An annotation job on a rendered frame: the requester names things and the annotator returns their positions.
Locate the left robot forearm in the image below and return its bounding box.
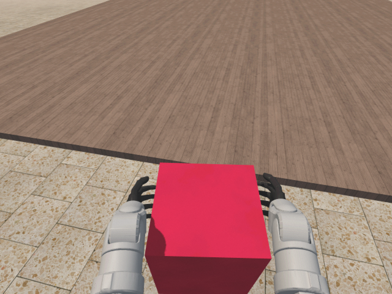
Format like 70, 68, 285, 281
90, 200, 146, 294

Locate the robot right hand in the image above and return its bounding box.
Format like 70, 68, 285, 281
257, 173, 286, 216

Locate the carton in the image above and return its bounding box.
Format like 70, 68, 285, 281
145, 162, 271, 294

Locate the right robot forearm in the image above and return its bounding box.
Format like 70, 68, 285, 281
268, 198, 330, 294

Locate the robot left hand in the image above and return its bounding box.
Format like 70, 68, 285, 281
127, 176, 156, 219

